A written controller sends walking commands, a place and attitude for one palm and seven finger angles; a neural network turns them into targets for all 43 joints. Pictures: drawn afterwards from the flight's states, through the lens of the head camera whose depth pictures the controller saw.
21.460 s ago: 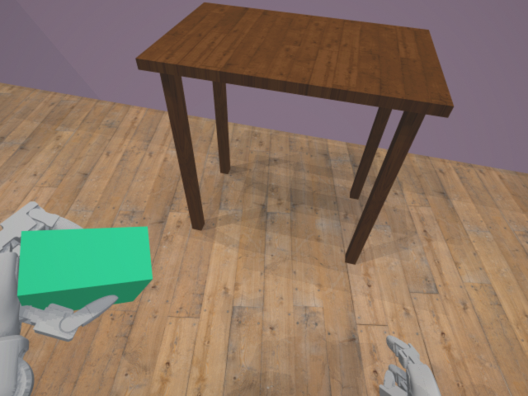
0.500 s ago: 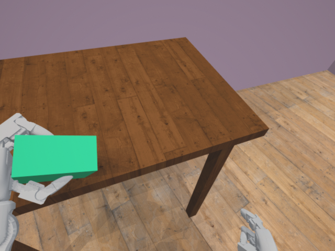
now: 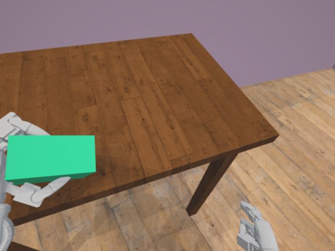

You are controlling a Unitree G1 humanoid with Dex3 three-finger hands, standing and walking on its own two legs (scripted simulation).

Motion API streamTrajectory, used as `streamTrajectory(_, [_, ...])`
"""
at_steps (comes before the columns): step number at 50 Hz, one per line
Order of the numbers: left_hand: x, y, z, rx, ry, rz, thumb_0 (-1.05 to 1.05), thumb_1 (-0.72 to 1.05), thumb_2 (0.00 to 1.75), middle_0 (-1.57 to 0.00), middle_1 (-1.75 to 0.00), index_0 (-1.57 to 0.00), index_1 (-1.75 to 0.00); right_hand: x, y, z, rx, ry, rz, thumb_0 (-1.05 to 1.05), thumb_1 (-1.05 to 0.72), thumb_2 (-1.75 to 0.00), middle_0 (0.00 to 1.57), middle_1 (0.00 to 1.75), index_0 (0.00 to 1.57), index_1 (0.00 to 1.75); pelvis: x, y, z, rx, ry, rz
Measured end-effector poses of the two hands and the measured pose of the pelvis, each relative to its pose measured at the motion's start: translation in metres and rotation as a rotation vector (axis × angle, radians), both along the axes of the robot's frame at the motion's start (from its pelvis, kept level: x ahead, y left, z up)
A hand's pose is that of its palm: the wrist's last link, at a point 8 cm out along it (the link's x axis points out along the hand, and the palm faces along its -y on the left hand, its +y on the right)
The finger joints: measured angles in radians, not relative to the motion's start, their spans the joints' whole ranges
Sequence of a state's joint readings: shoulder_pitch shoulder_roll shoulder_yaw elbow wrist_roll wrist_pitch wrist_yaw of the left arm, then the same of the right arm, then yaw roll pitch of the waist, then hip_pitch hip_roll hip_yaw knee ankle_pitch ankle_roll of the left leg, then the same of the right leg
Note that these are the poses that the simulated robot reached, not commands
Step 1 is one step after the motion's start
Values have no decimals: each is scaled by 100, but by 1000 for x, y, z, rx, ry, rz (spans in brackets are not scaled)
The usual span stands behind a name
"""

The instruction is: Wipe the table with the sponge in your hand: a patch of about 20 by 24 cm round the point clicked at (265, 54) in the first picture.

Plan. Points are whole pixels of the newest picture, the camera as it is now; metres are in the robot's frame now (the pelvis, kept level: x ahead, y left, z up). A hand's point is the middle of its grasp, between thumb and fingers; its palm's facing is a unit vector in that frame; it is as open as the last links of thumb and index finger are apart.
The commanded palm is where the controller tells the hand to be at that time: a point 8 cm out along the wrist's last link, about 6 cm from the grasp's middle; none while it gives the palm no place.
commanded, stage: look again from close up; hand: left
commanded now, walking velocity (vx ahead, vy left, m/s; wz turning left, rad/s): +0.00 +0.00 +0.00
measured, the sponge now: (65, 160) +0.24 +0.22 +0.14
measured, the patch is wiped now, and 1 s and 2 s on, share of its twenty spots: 0.00 0.00 0.00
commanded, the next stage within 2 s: turn the palm down, sponge in hand in 0.34 s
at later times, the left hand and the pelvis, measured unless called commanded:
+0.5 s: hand (36, 150) +0.23 +0.24 +0.18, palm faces +0.41 -0.78 -0.47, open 10.0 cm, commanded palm +0.15 +0.27 +0.18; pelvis -0.01 -0.02 +0.00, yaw +2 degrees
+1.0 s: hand (13, 165) +0.20 +0.27 +0.18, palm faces +0.45 -0.54 -0.72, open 10.0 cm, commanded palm +0.15 +0.26 +0.22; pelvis -0.03 -0.07 -0.01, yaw +4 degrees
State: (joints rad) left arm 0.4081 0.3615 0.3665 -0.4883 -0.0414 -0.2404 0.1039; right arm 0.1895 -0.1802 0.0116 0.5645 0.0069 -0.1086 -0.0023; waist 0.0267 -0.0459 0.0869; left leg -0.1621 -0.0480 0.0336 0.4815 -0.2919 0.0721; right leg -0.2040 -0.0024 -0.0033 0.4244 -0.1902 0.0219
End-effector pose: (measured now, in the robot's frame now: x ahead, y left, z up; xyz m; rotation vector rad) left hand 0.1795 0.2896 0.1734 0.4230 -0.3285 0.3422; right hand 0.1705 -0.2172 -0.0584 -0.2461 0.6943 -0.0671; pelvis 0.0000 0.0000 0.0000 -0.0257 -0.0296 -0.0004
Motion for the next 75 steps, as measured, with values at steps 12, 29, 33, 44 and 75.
streamTrajectory(12, [-3, -6, 3, 14, 10, 25, -1, -49, 103, -74, -134, -75, -134, -7, -4, -9, 18, 29, -3, 1, -90, -90, 20, 30, 20, 30, -1, -6, 0, 4, -4, 5])
streamTrajectory(29, [19, 17, 41, 133, 24, 123, -1, -50, 103, -74, -134, -75, -134, -12, -25, -24, -4, 85, 125, 1, -90, -90, 20, 30, 20, 30, -10, -30, -4, 25, 12, 24])
streamTrajectory(33, [13, 2, 34, 127, 163, 117, -1, -49, 103, -74, -134, -75, -134, -7, -37, -25, 33, 37, 92, 1, -90, -90, 20, 30, 20, 30, -12, -34, -5, 30, 9, 9])
streamTrajectory(44, [-31, -28, 54, 302, 112, 196, -1, -49, 104, -74, -134, -75, -134, 6, -66, -25, 8, 2, 82, 1, -90, -90, 20, 30, 20, 30, -24, -66, -10, 35, 2, 42])
streamTrajectory(75, [14, -12, 63, 602, 401, 242, -1, -49, 104, -74, -134, -75, -134, 60, 3, -21, 39, 1, 100, 2, -90, -90, 20, 30, 20, 30, 7, -18, -2, 20, 15, 36])
